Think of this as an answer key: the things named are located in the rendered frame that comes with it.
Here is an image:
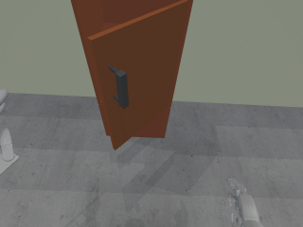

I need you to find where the cupboard door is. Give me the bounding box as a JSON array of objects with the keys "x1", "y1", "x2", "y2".
[{"x1": 87, "y1": 0, "x2": 188, "y2": 150}]

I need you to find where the left robot hand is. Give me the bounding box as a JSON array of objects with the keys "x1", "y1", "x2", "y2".
[{"x1": 0, "y1": 88, "x2": 19, "y2": 175}]

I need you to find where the right robot hand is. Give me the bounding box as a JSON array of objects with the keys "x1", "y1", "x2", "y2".
[{"x1": 222, "y1": 177, "x2": 260, "y2": 226}]

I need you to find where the handle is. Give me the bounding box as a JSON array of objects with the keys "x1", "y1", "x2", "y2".
[{"x1": 109, "y1": 65, "x2": 129, "y2": 109}]

